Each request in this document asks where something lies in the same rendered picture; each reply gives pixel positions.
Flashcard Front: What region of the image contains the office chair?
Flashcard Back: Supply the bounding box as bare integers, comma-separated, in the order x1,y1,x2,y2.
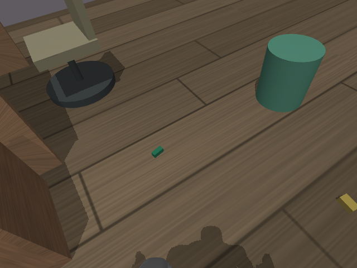
23,0,115,108

